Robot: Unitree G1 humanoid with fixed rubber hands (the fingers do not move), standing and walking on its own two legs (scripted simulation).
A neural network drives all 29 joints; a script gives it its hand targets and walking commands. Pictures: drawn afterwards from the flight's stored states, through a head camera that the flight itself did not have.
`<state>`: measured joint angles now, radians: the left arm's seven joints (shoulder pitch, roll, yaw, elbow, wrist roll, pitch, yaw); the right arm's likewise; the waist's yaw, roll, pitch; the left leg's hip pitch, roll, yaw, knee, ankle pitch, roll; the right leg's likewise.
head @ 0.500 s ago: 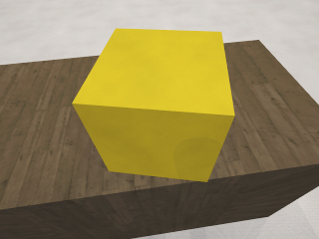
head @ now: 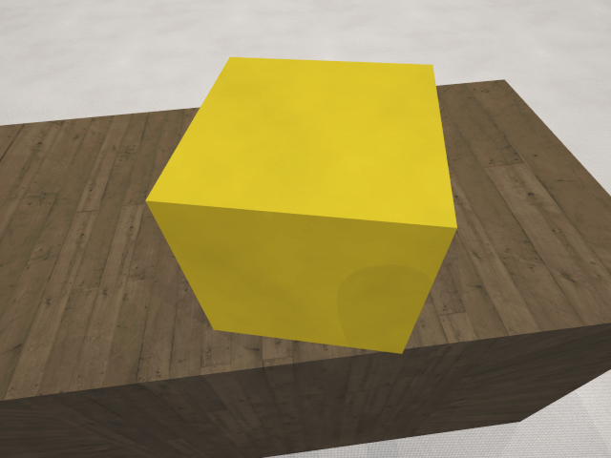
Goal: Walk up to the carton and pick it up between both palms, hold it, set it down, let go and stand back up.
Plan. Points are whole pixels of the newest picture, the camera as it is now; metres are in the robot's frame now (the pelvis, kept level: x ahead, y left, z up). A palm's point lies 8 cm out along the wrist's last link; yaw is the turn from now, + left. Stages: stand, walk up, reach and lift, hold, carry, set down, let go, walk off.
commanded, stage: stand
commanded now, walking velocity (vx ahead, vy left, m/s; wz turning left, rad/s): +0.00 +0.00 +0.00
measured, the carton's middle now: (316, 205) +0.43 +0.01 +0.08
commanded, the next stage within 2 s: none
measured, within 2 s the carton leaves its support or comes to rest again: neither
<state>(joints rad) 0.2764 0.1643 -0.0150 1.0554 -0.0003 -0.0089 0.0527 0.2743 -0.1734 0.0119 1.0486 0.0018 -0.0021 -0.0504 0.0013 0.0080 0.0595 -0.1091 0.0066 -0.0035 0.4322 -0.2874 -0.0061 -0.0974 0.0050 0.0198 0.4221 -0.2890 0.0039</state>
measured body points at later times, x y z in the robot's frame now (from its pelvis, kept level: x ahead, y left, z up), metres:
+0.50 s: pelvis -0.01 +0.00 +0.00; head +0.00 +0.00 +0.45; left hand -0.02 +0.23 -0.16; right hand -0.01 -0.22 -0.16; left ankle -0.03 +0.12 -0.74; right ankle -0.04 -0.12 -0.74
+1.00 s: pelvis -0.02 +0.00 +0.00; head -0.02 +0.00 +0.45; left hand -0.04 +0.22 -0.16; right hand -0.03 -0.22 -0.16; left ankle -0.03 +0.12 -0.74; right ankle -0.04 -0.12 -0.74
